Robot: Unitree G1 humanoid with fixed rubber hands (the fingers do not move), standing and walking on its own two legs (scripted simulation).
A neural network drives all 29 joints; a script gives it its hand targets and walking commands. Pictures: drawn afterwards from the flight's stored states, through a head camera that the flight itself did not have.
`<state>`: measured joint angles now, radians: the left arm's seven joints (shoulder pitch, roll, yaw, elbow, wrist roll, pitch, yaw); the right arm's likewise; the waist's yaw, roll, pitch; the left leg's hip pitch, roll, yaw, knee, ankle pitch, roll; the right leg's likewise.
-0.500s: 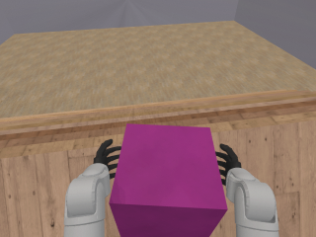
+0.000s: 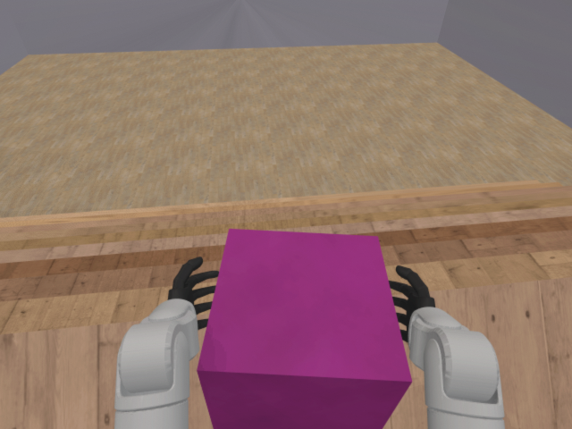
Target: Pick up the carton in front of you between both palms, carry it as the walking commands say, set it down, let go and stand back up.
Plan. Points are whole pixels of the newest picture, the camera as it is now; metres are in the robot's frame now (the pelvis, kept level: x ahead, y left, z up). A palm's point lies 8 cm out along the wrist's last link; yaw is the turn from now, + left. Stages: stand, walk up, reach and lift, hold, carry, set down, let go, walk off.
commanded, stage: carry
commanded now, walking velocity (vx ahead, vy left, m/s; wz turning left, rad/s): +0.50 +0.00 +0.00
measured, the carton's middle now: (297, 344) +0.27 +0.00 +0.01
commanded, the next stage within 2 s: none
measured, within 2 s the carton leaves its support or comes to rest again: neither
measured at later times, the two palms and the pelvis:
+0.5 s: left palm (234, 151) +0.61 +0.13 +0.12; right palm (384, 155) +0.62 -0.17 +0.11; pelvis +0.34 -0.03 +0.00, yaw +1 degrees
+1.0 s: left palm (248, 81) +1.02 +0.14 +0.10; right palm (352, 86) +1.00 -0.16 +0.10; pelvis +0.64 +0.01 +0.00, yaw +2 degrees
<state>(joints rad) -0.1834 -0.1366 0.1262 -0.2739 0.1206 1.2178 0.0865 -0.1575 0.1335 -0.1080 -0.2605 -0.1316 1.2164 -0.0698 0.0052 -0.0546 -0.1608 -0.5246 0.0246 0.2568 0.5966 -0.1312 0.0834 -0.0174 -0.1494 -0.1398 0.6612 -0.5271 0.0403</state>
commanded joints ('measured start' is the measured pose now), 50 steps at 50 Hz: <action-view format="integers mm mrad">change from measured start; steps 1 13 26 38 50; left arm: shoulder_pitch -446 -286 -795 -1082 -1191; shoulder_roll -970 -945 -793 -862 -1023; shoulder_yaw -747 -786 -742 -585 -497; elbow -116 -175 -83 304 166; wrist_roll -419 -365 -498 -500 -404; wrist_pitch -31 -70 -4 -25 -42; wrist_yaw -269 -224 -216 -205 -147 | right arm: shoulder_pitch -498 -363 -785 -1141 -1438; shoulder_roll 1000 872 763 792 1107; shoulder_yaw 742 746 654 556 597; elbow -171 -230 -63 239 88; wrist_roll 444 438 414 423 643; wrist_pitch -50 -63 4 -10 -47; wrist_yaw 238 263 175 149 232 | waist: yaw -29 -32 49 72 -92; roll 100 225 -10 -76 109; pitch -264 -69 -230 -96 -383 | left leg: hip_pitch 680 578 -160 -154 691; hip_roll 344 200 75 9 218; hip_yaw -535 -109 -252 -72 -508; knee -318 -348 681 91 -62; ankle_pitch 113 295 -224 71 306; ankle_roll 95 33 -32 -11 136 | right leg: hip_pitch -679 -544 10 8 -720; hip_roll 34 114 -162 -51 128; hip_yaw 129 -87 323 72 200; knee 570 -92 -334 -245 594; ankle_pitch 150 475 391 743 182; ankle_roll -55 -63 -233 -214 -87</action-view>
